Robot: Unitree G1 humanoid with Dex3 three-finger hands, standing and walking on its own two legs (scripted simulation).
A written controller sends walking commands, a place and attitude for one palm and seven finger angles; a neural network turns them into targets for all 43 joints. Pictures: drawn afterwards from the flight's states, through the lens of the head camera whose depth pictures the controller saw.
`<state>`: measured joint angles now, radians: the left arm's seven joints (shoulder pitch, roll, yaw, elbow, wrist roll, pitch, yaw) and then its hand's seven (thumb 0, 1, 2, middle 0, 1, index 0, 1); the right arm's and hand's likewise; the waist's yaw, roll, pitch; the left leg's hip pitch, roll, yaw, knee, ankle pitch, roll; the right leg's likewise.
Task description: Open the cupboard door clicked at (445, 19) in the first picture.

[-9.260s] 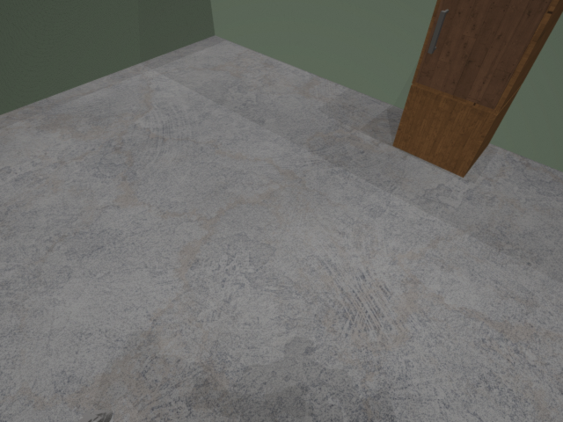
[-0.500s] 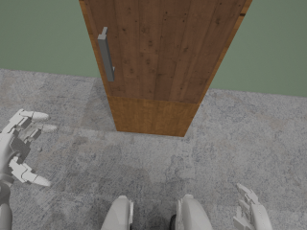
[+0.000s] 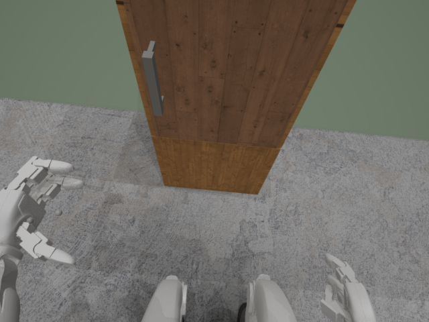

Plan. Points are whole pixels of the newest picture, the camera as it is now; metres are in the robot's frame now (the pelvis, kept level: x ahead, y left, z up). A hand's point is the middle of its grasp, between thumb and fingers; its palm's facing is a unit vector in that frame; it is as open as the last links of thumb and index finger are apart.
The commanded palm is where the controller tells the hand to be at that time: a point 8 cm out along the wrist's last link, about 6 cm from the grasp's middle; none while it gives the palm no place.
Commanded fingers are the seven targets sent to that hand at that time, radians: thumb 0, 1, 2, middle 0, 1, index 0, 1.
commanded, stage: move the hooked fingers beside the handle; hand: left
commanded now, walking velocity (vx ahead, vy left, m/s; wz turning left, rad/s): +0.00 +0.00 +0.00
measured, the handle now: (155, 81) +0.60 +0.17 +0.03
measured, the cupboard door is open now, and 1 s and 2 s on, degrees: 0 0 0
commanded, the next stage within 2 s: none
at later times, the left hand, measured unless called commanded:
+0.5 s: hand (83, 169) +0.36 +0.26 +0.04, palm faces -0.05 -1.00 -0.05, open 14.0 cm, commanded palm +0.35 +0.31 +0.04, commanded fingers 0.00 -0.50 0.30 -0.30 -1.20 -0.30 -1.20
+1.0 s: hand (106, 129) +0.46 +0.25 +0.03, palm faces -0.07 -1.00 -0.03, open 14.0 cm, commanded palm +0.45 +0.29 +0.03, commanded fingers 0.00 -0.50 0.30 -0.30 -1.20 -0.30 -1.20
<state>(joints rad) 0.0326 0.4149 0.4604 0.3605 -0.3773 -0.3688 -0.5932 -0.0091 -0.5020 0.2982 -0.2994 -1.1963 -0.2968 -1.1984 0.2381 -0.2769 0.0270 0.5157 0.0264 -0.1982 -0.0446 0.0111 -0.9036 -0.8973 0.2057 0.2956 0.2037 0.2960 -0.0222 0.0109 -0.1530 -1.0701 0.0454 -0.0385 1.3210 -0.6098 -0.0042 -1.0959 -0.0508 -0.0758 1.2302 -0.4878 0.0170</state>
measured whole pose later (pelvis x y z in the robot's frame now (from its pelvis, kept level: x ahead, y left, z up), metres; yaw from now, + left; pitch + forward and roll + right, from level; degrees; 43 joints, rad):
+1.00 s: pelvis -0.01 +0.00 -0.02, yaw -1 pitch +27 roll -3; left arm -0.70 0.57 0.50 0.98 -0.17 -0.40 -0.51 -0.01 -0.50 0.30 -0.30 -1.20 -0.30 -1.20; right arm 0.29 -0.29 0.04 0.61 0.00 -0.04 -0.03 0.01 -0.91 -0.90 0.21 0.30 0.20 0.30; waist -0.12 0.01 -0.14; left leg -1.24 0.05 -0.03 1.38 -0.61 0.00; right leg -1.27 -0.04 -0.06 1.28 -0.47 0.02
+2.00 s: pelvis -0.01 +0.01 -0.04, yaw -4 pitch +34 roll -7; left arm -1.08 0.81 0.55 1.15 -0.02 -0.31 -0.45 -0.01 -0.50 0.30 -0.30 -1.20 -0.30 -1.20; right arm 0.34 -0.26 0.10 0.58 -0.04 0.10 0.02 0.00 -0.91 -0.90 0.21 0.30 0.20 0.30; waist -0.25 0.03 -0.11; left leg -1.44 0.07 -0.06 1.47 -0.63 0.01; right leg -1.44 -0.02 -0.09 1.31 -0.46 0.03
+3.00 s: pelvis +0.00 +0.00 -0.03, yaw -3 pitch +32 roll -6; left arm -1.03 0.67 0.46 1.14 -0.05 -0.36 -0.32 -0.01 -0.50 0.30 -0.30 -1.20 -0.23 -1.20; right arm 0.33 -0.26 0.07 0.60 -0.05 0.10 0.02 0.00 -0.91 -0.90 0.20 0.30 0.20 0.30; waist -0.22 0.03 -0.12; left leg -1.38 0.06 -0.07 1.42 -0.62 0.00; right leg -1.38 -0.03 -0.09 1.29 -0.47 0.02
